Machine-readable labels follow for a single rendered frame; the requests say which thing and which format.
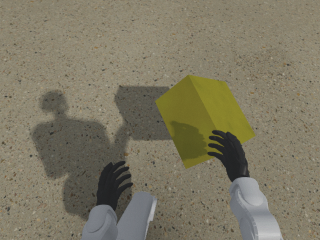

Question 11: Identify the robot right forearm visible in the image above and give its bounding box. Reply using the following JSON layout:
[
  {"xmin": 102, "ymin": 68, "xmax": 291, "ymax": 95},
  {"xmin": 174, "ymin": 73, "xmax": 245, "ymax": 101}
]
[{"xmin": 229, "ymin": 177, "xmax": 284, "ymax": 240}]

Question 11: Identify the robot left forearm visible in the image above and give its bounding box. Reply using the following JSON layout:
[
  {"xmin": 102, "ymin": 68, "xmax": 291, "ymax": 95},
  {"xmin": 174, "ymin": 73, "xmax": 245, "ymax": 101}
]
[{"xmin": 80, "ymin": 204, "xmax": 118, "ymax": 240}]

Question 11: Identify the left robot hand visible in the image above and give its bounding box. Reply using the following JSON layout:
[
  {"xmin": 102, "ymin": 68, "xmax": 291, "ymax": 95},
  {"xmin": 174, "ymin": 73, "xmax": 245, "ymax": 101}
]
[{"xmin": 96, "ymin": 161, "xmax": 133, "ymax": 211}]

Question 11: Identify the robot left thigh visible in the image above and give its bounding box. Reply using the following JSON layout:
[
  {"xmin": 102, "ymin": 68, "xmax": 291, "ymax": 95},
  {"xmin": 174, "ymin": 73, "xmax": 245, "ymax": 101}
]
[{"xmin": 116, "ymin": 191, "xmax": 157, "ymax": 240}]

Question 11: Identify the right robot hand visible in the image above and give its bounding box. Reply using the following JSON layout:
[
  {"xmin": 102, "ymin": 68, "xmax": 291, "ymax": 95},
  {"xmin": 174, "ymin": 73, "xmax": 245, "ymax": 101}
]
[{"xmin": 207, "ymin": 130, "xmax": 250, "ymax": 182}]

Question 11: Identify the carton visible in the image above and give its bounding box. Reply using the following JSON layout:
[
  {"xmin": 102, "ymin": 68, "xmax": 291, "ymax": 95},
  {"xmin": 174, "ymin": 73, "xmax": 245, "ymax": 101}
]
[{"xmin": 155, "ymin": 74, "xmax": 256, "ymax": 169}]

